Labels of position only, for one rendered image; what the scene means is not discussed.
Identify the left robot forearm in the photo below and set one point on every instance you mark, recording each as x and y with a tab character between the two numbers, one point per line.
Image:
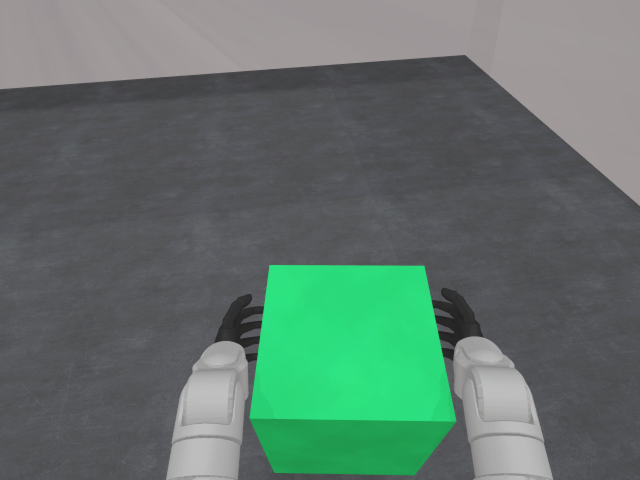
208	429

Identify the robot right hand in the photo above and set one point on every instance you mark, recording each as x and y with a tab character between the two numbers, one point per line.
463	325

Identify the right robot forearm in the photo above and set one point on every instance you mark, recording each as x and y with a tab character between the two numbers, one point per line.
502	424

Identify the carton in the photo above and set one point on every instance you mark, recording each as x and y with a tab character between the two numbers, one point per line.
350	376

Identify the robot left hand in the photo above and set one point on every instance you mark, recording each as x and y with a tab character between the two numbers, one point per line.
231	329

